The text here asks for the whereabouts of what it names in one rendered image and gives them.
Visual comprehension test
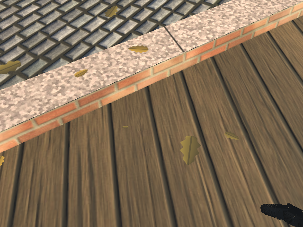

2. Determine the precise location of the right robot hand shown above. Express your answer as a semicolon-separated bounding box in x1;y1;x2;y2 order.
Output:
260;203;303;227

